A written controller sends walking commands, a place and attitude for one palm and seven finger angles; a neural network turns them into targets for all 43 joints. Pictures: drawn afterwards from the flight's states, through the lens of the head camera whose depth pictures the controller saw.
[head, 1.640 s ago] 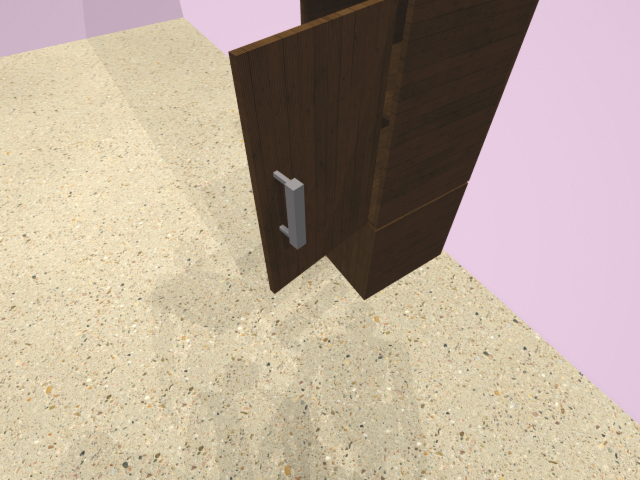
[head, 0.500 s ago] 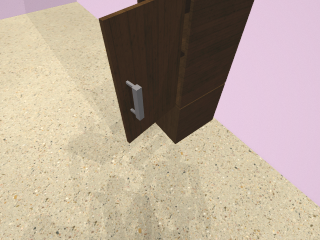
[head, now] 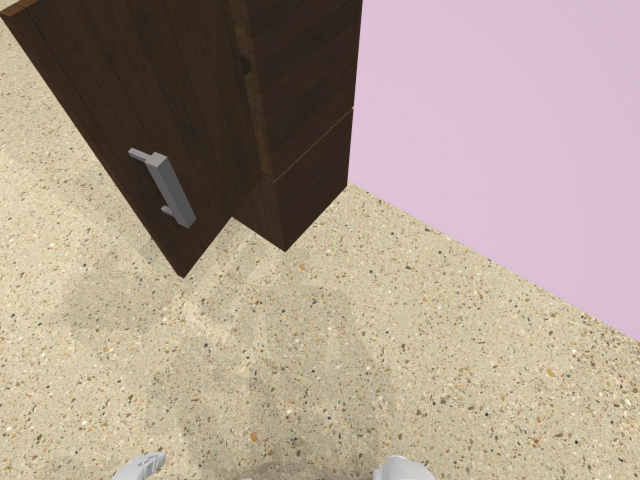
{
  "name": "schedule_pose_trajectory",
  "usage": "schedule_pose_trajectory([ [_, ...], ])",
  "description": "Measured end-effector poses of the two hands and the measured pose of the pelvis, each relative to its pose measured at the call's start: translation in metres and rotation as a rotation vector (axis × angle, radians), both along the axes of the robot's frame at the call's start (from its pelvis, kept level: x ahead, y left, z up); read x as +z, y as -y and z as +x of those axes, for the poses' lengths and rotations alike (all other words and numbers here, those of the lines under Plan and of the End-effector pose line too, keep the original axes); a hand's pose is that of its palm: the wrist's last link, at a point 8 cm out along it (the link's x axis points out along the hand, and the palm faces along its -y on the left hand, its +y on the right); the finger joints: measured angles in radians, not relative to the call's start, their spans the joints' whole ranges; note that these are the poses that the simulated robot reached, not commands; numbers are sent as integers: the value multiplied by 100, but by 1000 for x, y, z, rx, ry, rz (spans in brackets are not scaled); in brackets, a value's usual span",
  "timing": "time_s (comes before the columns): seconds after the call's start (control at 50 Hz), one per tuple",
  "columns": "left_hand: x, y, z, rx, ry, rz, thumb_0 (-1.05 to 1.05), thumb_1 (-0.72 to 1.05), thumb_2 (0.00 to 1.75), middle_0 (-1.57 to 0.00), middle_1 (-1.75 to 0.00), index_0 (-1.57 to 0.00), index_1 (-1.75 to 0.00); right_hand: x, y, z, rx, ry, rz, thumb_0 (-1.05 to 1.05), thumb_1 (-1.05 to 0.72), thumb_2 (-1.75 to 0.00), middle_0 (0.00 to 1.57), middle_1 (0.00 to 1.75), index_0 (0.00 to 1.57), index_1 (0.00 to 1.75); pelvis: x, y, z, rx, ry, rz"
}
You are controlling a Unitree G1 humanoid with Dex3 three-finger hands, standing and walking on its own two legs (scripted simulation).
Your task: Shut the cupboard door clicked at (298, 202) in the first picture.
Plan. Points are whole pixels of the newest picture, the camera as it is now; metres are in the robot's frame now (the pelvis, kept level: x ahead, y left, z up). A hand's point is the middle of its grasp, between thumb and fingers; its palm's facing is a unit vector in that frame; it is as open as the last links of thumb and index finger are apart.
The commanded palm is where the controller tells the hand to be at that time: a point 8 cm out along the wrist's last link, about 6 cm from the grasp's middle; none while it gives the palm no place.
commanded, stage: walk around to get in front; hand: left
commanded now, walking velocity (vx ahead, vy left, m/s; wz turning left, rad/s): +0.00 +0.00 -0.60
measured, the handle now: (163, 189) +0.54 +0.31 -0.05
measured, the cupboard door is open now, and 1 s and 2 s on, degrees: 100 100 100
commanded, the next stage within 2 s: none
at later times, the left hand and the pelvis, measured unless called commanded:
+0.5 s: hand (205, 457) +0.15 +0.18 -0.18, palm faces -0.22 -0.96 -0.18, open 7.4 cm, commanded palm none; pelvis +0.03 +0.00 +0.00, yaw -17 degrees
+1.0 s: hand (295, 395) +0.23 +0.06 -0.15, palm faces -0.56 -0.78 -0.28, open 7.4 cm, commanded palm none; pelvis +0.03 -0.05 +0.00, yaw -36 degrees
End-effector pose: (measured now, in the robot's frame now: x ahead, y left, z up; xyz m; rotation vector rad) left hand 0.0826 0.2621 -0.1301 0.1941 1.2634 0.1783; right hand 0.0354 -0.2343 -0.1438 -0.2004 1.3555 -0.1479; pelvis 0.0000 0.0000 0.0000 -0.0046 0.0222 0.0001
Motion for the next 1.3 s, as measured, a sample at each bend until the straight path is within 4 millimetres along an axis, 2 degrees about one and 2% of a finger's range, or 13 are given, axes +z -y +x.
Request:
schedule_pose_trajectory([
  [0.08, -3, 23, 21, -60, 41, 31, 0, 91, 90, -20, -30, -20, -29, -20, 27, 4, -53, 4, 15, 0, -90, -90, 21, 30, 20, 30, -13, 17, 5, -46, -1, 11],
  [0.22, 1, 48, 18, -128, -32, 18, 0, 90, 90, -20, -30, -20, -30, 3, 54, 41, -118, 130, -27, 0, -91, -90, 20, 30, 20, 30, 0, 24, 9, -145, -5, 27],
  [0.34, -8, 48, 26, -178, -61, -25, 0, 90, 90, -20, -30, -20, -30, 25, 54, 66, -158, 236, -70, 0, -91, -90, 20, 30, 20, 30, 2, 15, 18, -216, -13, 15],
  [0.42, -22, 36, 44, -203, -54, -49, 0, 90, 90, -20, -30, -20, -30, 31, 43, 67, -182, 278, -110, 0, -91, -90, 20, 30, 20, 30, -6, 1, 27, -255, -21, -9],
  [0.46, -26, 31, 58, -217, -48, -58, 0, 90, 90, -20, -30, -20, -30, 33, 36, 57, -187, 266, -126, 0, -91, -90, 20, 30, 20, 30, -6, -3, 30, -273, -16, -13],
  [0.54, -17, 28, 88, -276, -16, -63, 0, 91, 90, -20, -30, -20, -29, 42, 23, 24, -218, 187, -132, 0, -90, -90, 21, 30, 20, 30, 5, -5, 34, -320, -13, -31],
  [0.66, -5, 41, 123, -379, -1, -48, 0, 91, 90, -20, -30, -20, -29, 39, 14, -30, -344, 96, -108, 0, -90, -90, 21, 30, 20, 30, 11, -2, 38, -405, -19, -36],
  [0.74, -1, 67, 145, -475, 1, -32, 0, 91, 90, -20, -30, -20, -29, 28, 13, -70, -445, 46, -78, 0, -90, -90, 21, 30, 20, 30, 8, 8, 38, -464, -12, -23],
  [0.84, 2, 118, 174, -601, 74, -5, 0, 91, 90, -20, -30, -20, -29, -2, 21, -121, -566, -12, -27, 0, -90, -90, 21, 30, 20, 30, -9, 30, 34, -533, 3, 11],
  [0.92, 12, 146, 177, -645, 113, 13, 0, 91, 90, -20, -30, -20, -29, -9, 33, -138, -629, -50, -17, 0, -90, -90, 21, 30, 20, 30, -6, 38, 29, -572, 22, 11],
  [1.0, 17, 162, 173, -677, 92, 13, 0, 91, 90, -20, -30, -20, -29, 1, 44, -132, -666, 0, -21, 0, -91, -90, 20, 30, 20, 30, 3, 45, 27, -621, 22, 29],
  [1.12, 12, 176, 169, -723, 51, -21, 0, 90, 90, -20, -30, -20, -30, 13, 57, -110, -703, 92, -52, 0, -91, -90, 20, 30, 20, 30, 7, 49, 33, -686, 9, 31],
  [1.3, -15, 162, 188, -748, -18, -47, 0, 90, 90, -20, -30, -20, -30, 26, 57, -69, -740, 196, -144, 0, -91, -90, 20, 30, 20, 30, -2, 37, 60, -785, -23, 1],
])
